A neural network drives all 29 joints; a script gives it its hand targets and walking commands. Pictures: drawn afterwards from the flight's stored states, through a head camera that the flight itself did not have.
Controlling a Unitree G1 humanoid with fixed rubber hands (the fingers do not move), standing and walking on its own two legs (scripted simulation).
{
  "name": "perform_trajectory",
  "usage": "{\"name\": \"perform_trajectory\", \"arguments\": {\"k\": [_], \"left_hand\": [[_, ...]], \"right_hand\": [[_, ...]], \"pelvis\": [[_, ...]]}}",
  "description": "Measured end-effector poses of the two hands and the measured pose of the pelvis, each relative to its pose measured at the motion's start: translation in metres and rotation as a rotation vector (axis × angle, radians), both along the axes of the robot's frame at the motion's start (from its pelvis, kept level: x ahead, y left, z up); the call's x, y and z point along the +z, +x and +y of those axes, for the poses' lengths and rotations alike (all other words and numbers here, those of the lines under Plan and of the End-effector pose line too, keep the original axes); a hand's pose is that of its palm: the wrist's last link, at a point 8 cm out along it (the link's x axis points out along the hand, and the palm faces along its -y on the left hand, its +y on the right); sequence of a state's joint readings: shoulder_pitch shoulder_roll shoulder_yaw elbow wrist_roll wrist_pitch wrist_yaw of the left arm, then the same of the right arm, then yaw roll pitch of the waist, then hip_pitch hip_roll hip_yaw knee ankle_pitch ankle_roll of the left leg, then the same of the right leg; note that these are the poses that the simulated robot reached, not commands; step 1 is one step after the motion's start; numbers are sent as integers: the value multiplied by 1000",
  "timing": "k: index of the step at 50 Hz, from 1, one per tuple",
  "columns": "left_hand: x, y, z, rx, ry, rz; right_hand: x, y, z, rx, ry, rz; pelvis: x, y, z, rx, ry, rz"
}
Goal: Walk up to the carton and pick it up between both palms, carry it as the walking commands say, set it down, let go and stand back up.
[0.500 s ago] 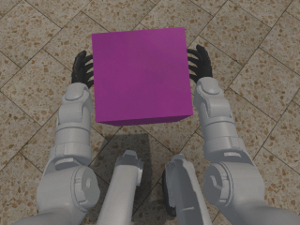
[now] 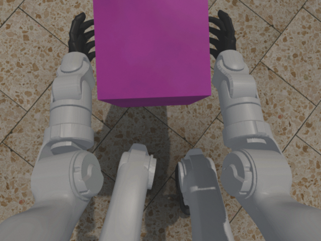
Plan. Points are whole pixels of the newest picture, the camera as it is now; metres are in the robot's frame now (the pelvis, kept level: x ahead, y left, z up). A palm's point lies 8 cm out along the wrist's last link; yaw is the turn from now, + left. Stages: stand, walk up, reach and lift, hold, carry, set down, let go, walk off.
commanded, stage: set down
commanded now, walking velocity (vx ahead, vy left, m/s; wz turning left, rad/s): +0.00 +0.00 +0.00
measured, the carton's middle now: (153, 62) +0.52 +0.06 -0.16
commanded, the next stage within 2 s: none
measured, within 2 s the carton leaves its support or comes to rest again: rests again in 1.56 s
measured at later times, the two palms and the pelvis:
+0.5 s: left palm (95, 65) +0.51 +0.22 -0.21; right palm (206, 59) +0.56 -0.08 -0.20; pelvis -0.02 +0.00 -0.06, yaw +1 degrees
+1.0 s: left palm (100, 63) +0.53 +0.22 -0.25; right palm (204, 59) +0.57 -0.08 -0.24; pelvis -0.01 +0.00 -0.10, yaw +0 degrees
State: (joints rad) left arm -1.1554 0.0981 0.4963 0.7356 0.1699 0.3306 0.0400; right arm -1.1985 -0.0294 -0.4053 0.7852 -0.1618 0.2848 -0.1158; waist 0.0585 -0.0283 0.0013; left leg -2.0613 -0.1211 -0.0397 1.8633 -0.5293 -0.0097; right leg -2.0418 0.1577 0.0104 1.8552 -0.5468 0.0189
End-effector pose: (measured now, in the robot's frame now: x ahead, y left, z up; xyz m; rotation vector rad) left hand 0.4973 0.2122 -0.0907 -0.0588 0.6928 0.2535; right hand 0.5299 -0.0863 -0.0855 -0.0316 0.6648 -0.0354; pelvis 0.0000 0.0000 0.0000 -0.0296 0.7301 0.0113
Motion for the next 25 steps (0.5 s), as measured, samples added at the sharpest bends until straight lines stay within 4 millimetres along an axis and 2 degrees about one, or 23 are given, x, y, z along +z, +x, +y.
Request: {"name": "perform_trajectory", "arguments": {"k": [8, 16, 21, 25], "left_hand": [[-33, 3, 4, 4, 19, 6], [-63, 13, 11, 13, 28, -31], [-92, 18, 10, 24, 6, -63], [-118, 16, 8, 34, -18, -24]], "right_hand": [[-37, 5, 4, 6, 13, 4], [-66, 20, 12, 30, 8, -35], [-90, 27, 11, 22, 14, -63], [-114, 26, 9, 19, 8, -23]], "pelvis": [[-17, 0, 2, -3, 1, -1], [-34, -9, 0, 5, 11, -107], [-44, -21, -2, 6, 12, -228], [-62, -22, -2, 8, 6, -211]]}}
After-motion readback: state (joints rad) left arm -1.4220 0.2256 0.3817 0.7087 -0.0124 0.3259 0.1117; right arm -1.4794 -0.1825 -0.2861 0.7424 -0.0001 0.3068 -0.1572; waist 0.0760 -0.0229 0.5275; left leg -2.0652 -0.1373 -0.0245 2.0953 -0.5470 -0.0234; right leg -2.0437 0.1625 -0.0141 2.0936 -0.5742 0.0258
